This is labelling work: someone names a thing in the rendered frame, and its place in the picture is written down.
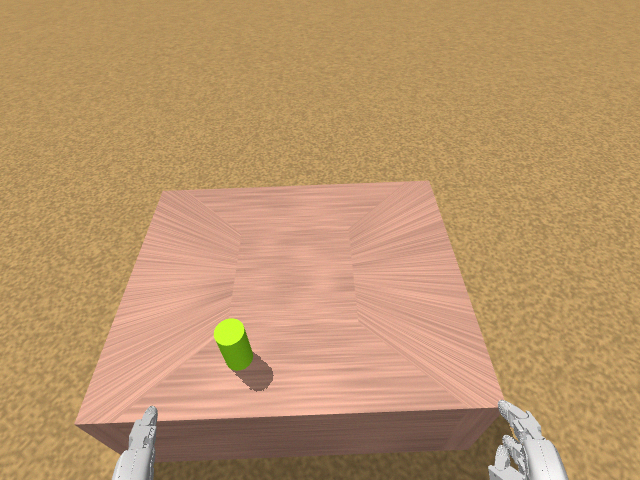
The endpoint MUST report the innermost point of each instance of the can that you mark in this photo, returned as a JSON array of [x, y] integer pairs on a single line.
[[232, 340]]

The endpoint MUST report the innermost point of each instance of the left robot hand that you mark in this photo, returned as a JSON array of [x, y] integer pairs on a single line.
[[137, 462]]

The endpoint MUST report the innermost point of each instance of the right robot hand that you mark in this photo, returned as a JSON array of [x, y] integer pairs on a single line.
[[536, 457]]

